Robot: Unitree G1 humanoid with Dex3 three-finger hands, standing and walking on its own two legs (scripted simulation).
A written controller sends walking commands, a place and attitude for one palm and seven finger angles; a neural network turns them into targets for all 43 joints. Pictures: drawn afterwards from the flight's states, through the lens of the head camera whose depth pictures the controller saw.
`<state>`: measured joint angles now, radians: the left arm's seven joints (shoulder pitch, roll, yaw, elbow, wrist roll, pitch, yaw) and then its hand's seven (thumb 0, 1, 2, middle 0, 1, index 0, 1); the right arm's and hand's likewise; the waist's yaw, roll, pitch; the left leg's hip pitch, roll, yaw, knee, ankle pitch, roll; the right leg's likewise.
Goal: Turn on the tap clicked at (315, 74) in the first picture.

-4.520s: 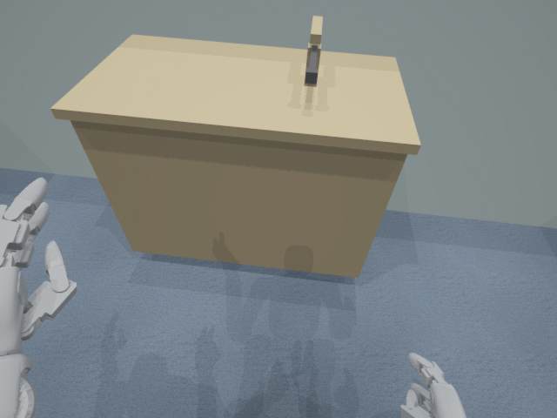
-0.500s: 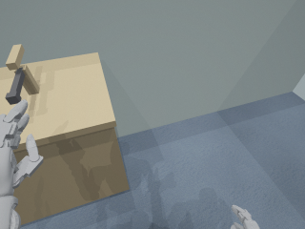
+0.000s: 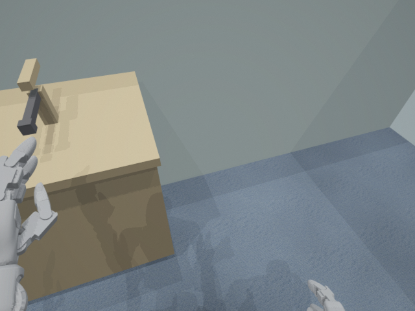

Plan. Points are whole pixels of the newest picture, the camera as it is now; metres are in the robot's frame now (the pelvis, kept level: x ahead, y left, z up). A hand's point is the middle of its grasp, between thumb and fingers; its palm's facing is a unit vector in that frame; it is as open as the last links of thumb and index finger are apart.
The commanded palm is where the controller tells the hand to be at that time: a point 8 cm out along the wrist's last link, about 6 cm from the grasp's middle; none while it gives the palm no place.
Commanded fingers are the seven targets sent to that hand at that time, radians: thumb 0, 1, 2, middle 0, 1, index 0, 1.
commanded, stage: come to a stop and stand still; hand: left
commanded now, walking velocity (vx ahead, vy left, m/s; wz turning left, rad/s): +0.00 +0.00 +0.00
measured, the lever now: (27, 126) +0.47 +0.46 +0.10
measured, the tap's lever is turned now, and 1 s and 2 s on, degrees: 0 0 0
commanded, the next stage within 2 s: look again from close up in 0.22 s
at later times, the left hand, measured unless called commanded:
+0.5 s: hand (35, 179) +0.26 +0.28 +0.18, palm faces +0.43 -0.82 -0.37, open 7.4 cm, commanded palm +0.18 +0.30 +0.18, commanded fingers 0.00 0.90 0.90 -0.20 -0.30 -0.20 -0.30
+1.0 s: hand (38, 169) +0.29 +0.31 +0.16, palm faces +0.37 -0.86 -0.35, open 7.4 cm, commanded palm +0.23 +0.34 +0.18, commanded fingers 0.00 0.90 0.90 -0.20 -0.30 -0.20 -0.30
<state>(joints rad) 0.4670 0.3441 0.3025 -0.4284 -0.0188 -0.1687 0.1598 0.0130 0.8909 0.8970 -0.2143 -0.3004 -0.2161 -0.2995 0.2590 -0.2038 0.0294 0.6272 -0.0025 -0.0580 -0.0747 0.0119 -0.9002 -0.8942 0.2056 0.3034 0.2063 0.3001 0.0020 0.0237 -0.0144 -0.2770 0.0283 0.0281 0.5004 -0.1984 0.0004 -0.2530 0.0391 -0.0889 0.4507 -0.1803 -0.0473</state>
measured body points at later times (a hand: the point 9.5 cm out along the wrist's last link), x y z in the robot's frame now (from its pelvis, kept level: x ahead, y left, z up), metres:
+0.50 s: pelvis +0.01 +0.02 +0.00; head +0.04 +0.03 +0.45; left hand +0.23 +0.32 +0.20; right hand +0.18 -0.21 -0.08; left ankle +0.05 +0.12 -0.74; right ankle +0.05 -0.08 -0.74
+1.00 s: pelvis +0.07 +0.06 -0.01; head +0.08 +0.08 +0.44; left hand +0.27 +0.35 +0.18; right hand +0.27 -0.16 -0.06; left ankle +0.05 +0.12 -0.74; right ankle +0.05 -0.08 -0.74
